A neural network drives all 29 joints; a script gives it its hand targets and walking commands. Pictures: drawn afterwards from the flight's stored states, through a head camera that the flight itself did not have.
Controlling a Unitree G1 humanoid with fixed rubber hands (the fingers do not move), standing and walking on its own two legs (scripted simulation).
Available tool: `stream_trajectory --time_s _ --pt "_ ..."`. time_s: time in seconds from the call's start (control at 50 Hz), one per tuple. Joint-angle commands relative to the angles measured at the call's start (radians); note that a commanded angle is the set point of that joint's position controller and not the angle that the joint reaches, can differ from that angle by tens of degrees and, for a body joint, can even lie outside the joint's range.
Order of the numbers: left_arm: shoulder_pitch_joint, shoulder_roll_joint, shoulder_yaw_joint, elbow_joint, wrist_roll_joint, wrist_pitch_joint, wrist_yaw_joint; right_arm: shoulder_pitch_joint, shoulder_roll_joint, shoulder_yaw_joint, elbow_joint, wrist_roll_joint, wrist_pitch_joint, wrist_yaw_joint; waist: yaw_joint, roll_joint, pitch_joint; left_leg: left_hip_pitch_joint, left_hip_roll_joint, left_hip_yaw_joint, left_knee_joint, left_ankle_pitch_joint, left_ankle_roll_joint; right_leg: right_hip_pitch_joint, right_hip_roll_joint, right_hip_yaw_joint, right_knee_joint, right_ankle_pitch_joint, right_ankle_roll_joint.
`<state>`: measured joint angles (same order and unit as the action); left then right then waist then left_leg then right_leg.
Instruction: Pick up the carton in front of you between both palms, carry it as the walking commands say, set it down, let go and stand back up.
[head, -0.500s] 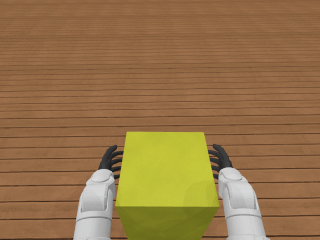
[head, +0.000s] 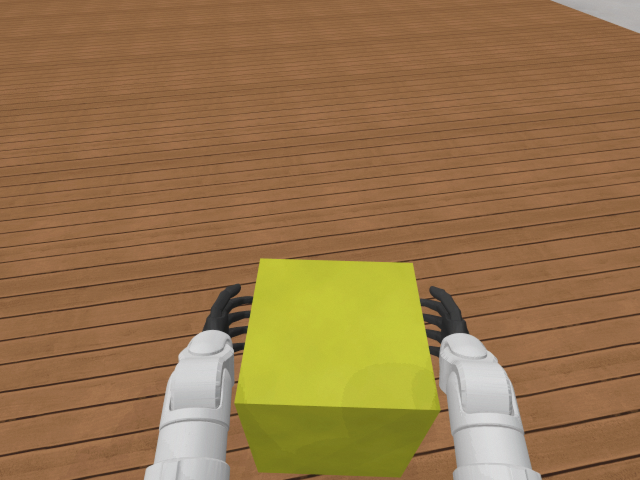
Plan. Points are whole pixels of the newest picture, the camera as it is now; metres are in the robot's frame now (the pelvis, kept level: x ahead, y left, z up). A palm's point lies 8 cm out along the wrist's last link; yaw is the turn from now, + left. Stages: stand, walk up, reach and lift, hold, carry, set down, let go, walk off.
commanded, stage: hold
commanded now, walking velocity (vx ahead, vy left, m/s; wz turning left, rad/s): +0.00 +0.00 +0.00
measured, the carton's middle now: (332, 371) +0.29 -0.01 -0.04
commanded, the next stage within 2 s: set down in 0.60 s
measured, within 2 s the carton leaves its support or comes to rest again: neither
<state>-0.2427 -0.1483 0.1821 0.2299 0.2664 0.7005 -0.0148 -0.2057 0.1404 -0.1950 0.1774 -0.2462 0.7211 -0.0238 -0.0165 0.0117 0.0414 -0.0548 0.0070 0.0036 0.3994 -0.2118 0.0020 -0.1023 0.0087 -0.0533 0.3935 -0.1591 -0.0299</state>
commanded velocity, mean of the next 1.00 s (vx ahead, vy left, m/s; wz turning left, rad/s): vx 0.00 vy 0.00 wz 0.00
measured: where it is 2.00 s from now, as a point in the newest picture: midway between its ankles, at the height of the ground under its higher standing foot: outside the picture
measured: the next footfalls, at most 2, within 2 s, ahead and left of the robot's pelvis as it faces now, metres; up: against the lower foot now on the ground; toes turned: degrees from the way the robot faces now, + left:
none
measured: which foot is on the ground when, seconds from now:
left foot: down 0.00-1.00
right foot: down 0.00-1.00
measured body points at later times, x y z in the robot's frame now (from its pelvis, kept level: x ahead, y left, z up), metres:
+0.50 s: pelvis -0.01 +0.02 +0.00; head -0.07 +0.01 +0.44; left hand +0.29 +0.18 +0.04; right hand +0.30 -0.12 +0.04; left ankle +0.01 +0.12 -0.74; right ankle +0.05 -0.09 -0.74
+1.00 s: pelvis +0.01 +0.01 -0.01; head +0.07 +0.01 +0.43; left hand +0.34 +0.18 -0.03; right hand +0.36 -0.12 -0.03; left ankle +0.01 +0.12 -0.74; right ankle +0.05 -0.09 -0.74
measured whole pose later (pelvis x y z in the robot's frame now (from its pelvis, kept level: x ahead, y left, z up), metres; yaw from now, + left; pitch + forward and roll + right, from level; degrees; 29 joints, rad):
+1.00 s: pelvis +0.01 +0.01 -0.01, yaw +2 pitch +3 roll +0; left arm -0.44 -0.19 0.45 0.50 0.40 0.43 -0.07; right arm -0.44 0.21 -0.44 0.49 -0.38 0.44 0.02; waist 0.03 0.00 0.06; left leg -0.34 -0.02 -0.02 0.59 -0.30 0.01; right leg -0.38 0.03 0.01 0.58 -0.25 -0.02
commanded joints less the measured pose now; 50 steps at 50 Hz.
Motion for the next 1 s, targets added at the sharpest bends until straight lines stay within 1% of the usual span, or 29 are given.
stream_trajectory --time_s 0.0,0.04,0.08,0.14,0.2,0.26,0.32,0.42,0.48,0.52,0.62,0.66,0.7,0.74,0.78,0.82,0.88,0.92,0.96,0.98 --pt "-0.439 -0.906 -0.406 0.037 -0.182 -0.028 -0.216 -0.530 0.909 0.484 0.042 0.222 -0.020 0.269 0.047 -0.015 -0.147 -0.142 -0.067 -0.100 -0.091 -0.078 0.054 0.142 0.033 0.140 -0.052 -0.077 0.019" --pt "-0.486 -0.933 -0.419 0.051 -0.196 -0.027 -0.233 -0.541 0.928 0.465 0.074 0.212 -0.020 0.279 0.024 -0.003 -0.149 -0.133 -0.060 -0.099 -0.095 -0.109 0.051 0.125 0.039 0.133 -0.051 -0.110 0.011" --pt "-0.530 -0.957 -0.435 0.051 -0.211 -0.029 -0.246 -0.548 0.942 0.452 0.094 0.205 -0.023 0.286 0.005 0.013 -0.156 -0.140 -0.050 -0.103 -0.105 -0.131 0.047 0.130 0.046 0.125 -0.042 -0.109 0.005" --pt "-0.578 -0.979 -0.448 0.050 -0.224 -0.033 -0.255 -0.564 0.947 0.433 0.109 0.196 -0.030 0.294 -0.012 0.034 -0.155 -0.172 -0.033 -0.115 -0.127 -0.176 0.041 0.156 0.055 0.114 -0.021 -0.099 0.000" --pt "-0.589 -0.988 -0.433 0.069 -0.219 -0.040 -0.253 -0.597 0.951 0.427 0.116 0.197 -0.035 0.306 -0.005 0.048 -0.151 -0.192 -0.019 -0.128 -0.147 -0.243 0.039 0.161 0.059 0.106 -0.002 -0.115 0.005" --pt "-0.592 -0.990 -0.407 0.100 -0.208 -0.047 -0.254 -0.631 0.960 0.429 0.129 0.199 -0.040 0.318 0.012 0.036 -0.147 -0.206 -0.012 -0.136 -0.155 -0.290 0.041 0.148 0.059 0.105 0.006 -0.143 0.011" --pt "-0.593 -0.988 -0.395 0.123 -0.206 -0.048 -0.259 -0.636 0.966 0.430 0.141 0.196 -0.039 0.321 0.019 0.014 -0.149 -0.197 -0.011 -0.133 -0.153 -0.285 0.045 0.139 0.055 0.113 -0.002 -0.154 0.015" --pt "-0.589 -0.967 -0.388 0.133 -0.209 -0.037 -0.267 -0.606 0.963 0.420 0.149 0.181 -0.030 0.305 0.009 -0.013 -0.136 -0.169 -0.020 -0.117 -0.135 -0.204 0.044 0.136 0.048 0.123 -0.025 -0.129 0.014" --pt "-0.571 -0.957 -0.396 0.109 -0.214 -0.030 -0.263 -0.583 0.966 0.428 0.130 0.186 -0.025 0.295 0.010 -0.018 -0.154 -0.123 -0.034 -0.105 -0.111 -0.101 0.035 0.134 0.042 0.131 -0.043 -0.077 0.013" --pt "-0.553 -0.952 -0.408 0.080 -0.219 -0.025 -0.255 -0.566 0.970 0.442 0.107 0.196 -0.023 0.289 0.015 -0.017 -0.183 -0.081 -0.045 -0.101 -0.093 -0.010 0.028 0.137 0.041 0.137 -0.049 -0.017 0.014" --pt "-0.490 -0.939 -0.449 -0.004 -0.234 -0.019 -0.227 -0.516 0.966 0.488 0.030 0.229 -0.023 0.270 0.028 -0.006 -0.263 -0.010 -0.064 -0.103 -0.065 0.195 0.016 0.182 0.047 0.152 -0.040 0.186 0.023" --pt "-0.457 -0.915 -0.444 -0.018 -0.228 -0.022 -0.219 -0.493 0.957 0.494 0.014 0.234 -0.025 0.259 0.037 -0.012 -0.269 -0.008 -0.069 -0.104 -0.062 0.238 0.016 0.196 0.045 0.160 -0.036 0.251 0.030" --pt "-0.449 -0.881 -0.406 0.006 -0.205 -0.034 -0.215 -0.486 0.938 0.462 0.041 0.217 -0.035 0.248 0.044 -0.021 -0.236 -0.028 -0.072 -0.102 -0.058 0.228 0.021 0.183 0.041 0.166 -0.032 0.263 0.033" --pt "-0.482 -0.849 -0.339 0.073 -0.165 -0.063 -0.218 -0.501 0.915 0.384 0.129 0.175 -0.061 0.239 0.045 -0.030 -0.171 -0.078 -0.075 -0.093 -0.046 0.156 0.029 0.134 0.034 0.170 -0.023 0.211 0.034" --pt "-0.529 -0.820 -0.252 0.165 -0.111 -0.111 -0.225 -0.562 0.899 0.297 0.212 0.123 -0.109 0.233 0.046 -0.035 -0.142 -0.154 -0.082 -0.081 -0.011 0.084 0.036 0.072 0.031 0.168 0.004 0.138 0.033" --pt "-0.574 -0.792 -0.176 0.237 -0.064 -0.169 -0.221 -0.608 0.875 0.219 0.288 0.077 -0.166 0.224 0.044 -0.034 -0.153 -0.221 -0.087 -0.077 0.044 0.060 0.042 0.006 0.036 0.168 0.053 0.108 0.032" --pt "-0.590 -0.709 -0.081 0.304 0.009 -0.268 -0.206 -0.604 0.790 0.119 0.359 0.006 -0.268 0.196 0.044 -0.045 -0.181 -0.321 -0.086 -0.084 0.112 0.100 0.039 -0.083 0.050 0.170 0.128 0.169 0.031" --pt "-0.573 -0.658 -0.050 0.333 0.042 -0.342 -0.199 -0.586 0.734 0.088 0.393 -0.030 -0.341 0.182 0.042 -0.044 -0.218 -0.389 -0.089 -0.084 0.168 0.149 0.029 -0.156 0.063 0.161 0.188 0.225 0.031" --pt "-0.574 -0.644 -0.061 0.340 0.044 -0.417 -0.196 -0.586 0.711 0.096 0.411 -0.039 -0.420 0.174 0.045 -0.027 -0.293 -0.444 -0.095 -0.083 0.224 0.201 0.014 -0.218 0.074 0.152 0.247 0.276 0.029" --pt "-0.590 -0.654 -0.085 0.337 0.032 -0.452 -0.195 -0.603 0.715 0.122 0.411 -0.029 -0.458 0.172 0.046 -0.014 -0.347 -0.460 -0.098 -0.085 0.253 0.232 0.008 -0.245 0.080 0.149 0.277 0.295 0.028"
